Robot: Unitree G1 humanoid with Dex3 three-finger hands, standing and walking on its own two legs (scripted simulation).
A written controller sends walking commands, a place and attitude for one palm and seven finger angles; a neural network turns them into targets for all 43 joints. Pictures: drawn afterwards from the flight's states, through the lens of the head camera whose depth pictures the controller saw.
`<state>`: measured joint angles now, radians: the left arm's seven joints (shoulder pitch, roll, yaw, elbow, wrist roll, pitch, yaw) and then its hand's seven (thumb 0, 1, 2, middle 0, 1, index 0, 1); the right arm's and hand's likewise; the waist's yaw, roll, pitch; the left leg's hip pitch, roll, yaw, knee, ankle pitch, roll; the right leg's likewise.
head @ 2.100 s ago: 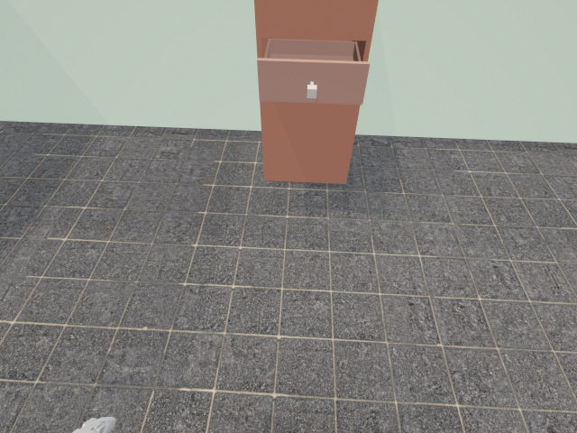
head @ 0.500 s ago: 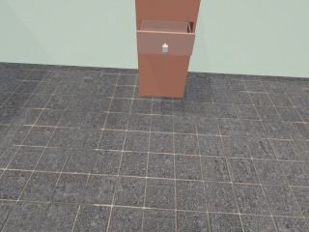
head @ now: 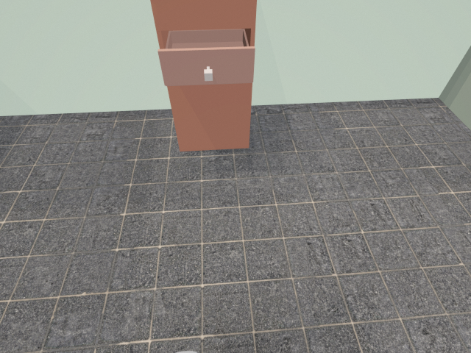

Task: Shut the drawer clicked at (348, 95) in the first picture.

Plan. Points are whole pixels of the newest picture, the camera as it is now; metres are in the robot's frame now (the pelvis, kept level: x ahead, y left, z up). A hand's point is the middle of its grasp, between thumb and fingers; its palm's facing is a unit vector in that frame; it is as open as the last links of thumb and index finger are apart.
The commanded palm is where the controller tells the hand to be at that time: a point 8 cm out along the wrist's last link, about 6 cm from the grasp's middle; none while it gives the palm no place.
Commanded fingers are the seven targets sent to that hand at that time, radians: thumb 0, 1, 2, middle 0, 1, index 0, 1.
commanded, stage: walk to a spot facing it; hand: left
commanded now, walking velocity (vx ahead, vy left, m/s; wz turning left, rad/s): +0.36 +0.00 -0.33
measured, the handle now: (208, 72) +1.13 +0.22 -0.11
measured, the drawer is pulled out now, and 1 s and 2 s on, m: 0.19 0.19 0.19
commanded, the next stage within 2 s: turn to face it in 0.98 s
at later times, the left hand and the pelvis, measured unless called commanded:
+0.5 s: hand (132, 300) +0.24 +0.25 -0.17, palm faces -0.14 -0.97 -0.18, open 7.4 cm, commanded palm none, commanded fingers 0.00 0.90 0.90 -0.20 -0.30 -0.20 -0.30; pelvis +0.20 +0.06 +0.01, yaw -13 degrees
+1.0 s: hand (229, 188) +0.56 +0.07 -0.15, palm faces -0.45 -0.87 -0.19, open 7.3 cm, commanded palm none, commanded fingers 0.00 0.90 0.90 -0.20 -0.30 -0.20 -0.30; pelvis +0.38 -0.04 +0.00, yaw -26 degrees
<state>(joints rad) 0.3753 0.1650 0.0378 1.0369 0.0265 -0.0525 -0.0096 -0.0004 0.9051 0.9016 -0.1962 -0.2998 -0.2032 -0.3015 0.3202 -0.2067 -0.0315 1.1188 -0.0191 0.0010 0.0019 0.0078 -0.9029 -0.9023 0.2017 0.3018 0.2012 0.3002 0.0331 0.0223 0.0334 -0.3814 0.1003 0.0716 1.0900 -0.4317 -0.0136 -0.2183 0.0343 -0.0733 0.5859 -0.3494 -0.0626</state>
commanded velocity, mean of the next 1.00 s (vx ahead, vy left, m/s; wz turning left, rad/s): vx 0.33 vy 0.00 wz -0.39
